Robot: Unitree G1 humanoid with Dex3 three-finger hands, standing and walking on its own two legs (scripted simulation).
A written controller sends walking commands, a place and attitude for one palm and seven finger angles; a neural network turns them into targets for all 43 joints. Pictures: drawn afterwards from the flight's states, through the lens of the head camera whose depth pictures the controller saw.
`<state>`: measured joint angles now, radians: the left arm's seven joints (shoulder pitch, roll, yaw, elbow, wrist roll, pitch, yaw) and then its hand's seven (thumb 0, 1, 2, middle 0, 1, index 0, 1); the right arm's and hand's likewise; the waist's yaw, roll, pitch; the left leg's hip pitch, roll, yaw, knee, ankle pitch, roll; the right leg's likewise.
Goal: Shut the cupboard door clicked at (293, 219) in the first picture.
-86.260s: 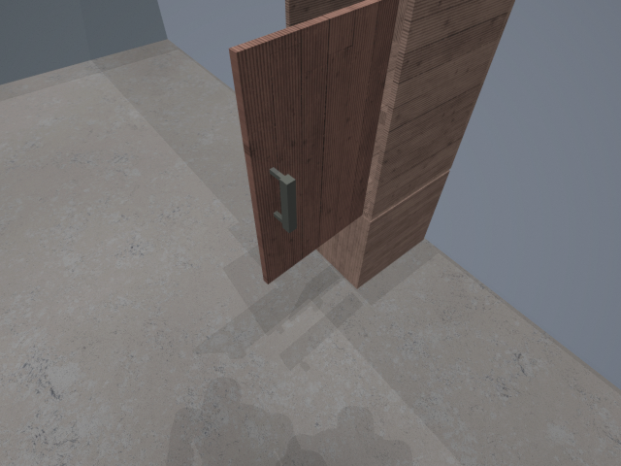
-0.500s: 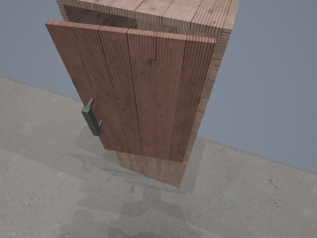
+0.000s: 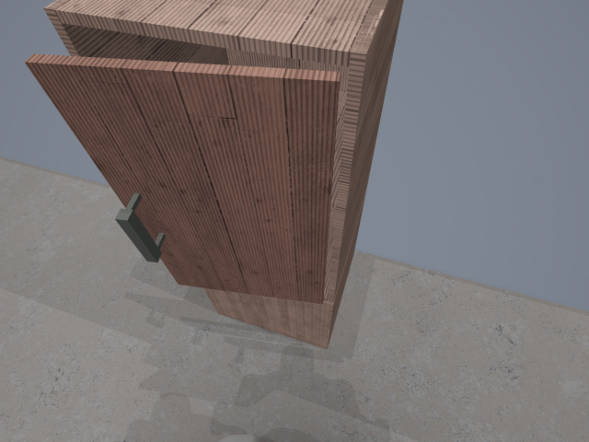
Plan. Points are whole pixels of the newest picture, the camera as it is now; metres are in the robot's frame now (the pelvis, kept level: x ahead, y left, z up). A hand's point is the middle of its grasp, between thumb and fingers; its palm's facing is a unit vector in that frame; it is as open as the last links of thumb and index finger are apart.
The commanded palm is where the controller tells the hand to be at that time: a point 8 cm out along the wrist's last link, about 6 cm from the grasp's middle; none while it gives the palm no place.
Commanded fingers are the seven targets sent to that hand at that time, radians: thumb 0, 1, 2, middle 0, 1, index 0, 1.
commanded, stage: come to a stop and stand still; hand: left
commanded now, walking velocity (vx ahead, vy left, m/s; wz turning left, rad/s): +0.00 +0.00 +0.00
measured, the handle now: (145, 228) +0.45 +0.30 -0.05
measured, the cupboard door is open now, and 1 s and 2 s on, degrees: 10 10 10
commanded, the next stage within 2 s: look again from close up in 0.22 s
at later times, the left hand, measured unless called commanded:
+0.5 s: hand out of the picture -0.02 +0.18 -0.17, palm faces +0.00 -0.98 -0.20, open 7.3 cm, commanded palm none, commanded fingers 0.00 0.90 0.90 -0.20 -0.30 -0.20 -0.30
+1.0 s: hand out of the picture -0.05 +0.19 -0.17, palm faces +0.01 -0.99 -0.16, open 7.4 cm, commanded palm none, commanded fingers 0.00 0.90 0.90 -0.20 -0.30 -0.20 -0.30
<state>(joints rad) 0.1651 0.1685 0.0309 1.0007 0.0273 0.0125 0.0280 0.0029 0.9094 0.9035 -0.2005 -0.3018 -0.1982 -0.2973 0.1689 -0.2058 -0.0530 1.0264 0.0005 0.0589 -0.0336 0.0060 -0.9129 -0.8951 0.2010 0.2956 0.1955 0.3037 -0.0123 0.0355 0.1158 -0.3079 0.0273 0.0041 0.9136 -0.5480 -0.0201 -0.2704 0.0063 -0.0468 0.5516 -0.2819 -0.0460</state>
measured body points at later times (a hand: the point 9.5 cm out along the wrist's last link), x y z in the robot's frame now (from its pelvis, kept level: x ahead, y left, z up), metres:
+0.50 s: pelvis -0.02 +0.01 +0.00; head -0.02 +0.00 +0.45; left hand -0.02 +0.24 -0.15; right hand +0.00 -0.22 -0.15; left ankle -0.03 +0.13 -0.73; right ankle +0.01 -0.09 -0.73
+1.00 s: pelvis -0.03 +0.03 +0.01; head -0.03 +0.03 +0.46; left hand -0.05 +0.24 -0.16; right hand -0.06 -0.18 -0.16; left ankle -0.03 +0.13 -0.73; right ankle +0.01 -0.09 -0.73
